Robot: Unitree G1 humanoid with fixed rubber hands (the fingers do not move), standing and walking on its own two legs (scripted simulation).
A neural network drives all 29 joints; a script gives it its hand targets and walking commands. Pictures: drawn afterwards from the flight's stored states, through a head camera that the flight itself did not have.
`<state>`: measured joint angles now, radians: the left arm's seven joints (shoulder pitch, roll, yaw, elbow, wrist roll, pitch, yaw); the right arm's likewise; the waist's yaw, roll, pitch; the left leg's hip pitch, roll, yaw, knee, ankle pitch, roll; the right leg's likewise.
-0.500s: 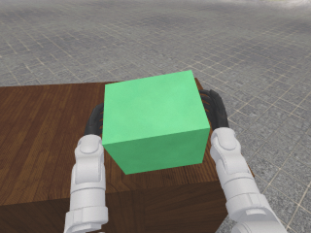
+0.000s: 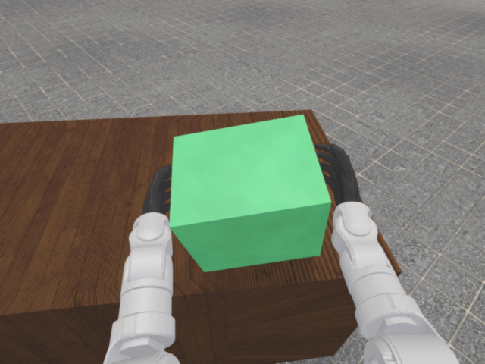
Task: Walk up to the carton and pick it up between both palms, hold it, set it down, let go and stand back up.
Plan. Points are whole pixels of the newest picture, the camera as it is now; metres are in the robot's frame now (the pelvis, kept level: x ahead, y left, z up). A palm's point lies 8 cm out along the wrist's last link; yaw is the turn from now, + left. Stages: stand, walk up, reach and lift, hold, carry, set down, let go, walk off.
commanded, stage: set down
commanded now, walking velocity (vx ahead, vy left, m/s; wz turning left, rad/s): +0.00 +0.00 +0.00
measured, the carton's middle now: (250, 198) +0.40 +0.02 +0.08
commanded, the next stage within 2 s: none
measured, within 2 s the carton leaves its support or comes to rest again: neither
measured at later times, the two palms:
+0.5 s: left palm (162, 216) +0.37 +0.18 +0.06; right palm (338, 194) +0.40 -0.13 +0.10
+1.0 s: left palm (168, 223) +0.38 +0.17 +0.02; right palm (331, 199) +0.42 -0.13 +0.07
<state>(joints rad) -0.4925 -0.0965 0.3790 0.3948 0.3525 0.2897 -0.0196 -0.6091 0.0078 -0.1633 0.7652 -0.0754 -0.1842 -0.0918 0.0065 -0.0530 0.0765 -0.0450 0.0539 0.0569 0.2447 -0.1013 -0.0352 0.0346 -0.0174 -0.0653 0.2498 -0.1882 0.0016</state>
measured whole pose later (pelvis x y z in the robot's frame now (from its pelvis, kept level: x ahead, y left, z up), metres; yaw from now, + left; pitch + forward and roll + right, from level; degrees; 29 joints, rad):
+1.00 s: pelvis +0.01 +0.00 +0.00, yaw -2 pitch +7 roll +0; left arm -0.62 -0.06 0.48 0.88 0.31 -0.09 0.06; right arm -0.73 0.04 -0.46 1.01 -0.32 -0.33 -0.03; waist 0.06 -0.03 -0.03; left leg -0.28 0.07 0.10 0.28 -0.11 -0.03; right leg -0.22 -0.01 -0.04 0.29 -0.19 0.00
